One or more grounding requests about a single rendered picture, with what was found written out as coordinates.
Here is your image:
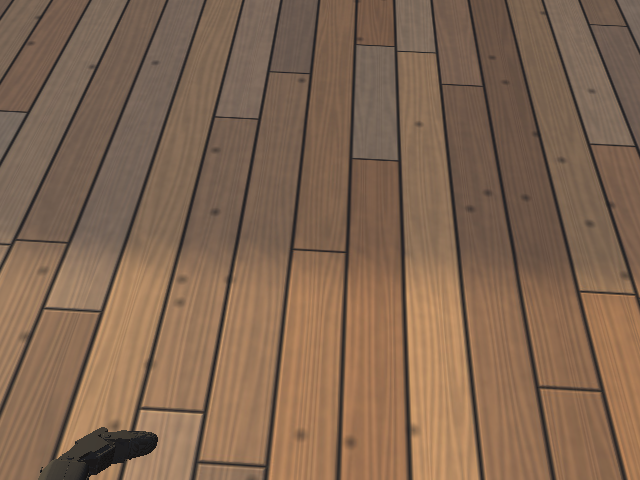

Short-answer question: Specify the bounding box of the robot left hand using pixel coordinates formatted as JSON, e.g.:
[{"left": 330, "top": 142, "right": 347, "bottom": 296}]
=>
[{"left": 38, "top": 427, "right": 158, "bottom": 480}]

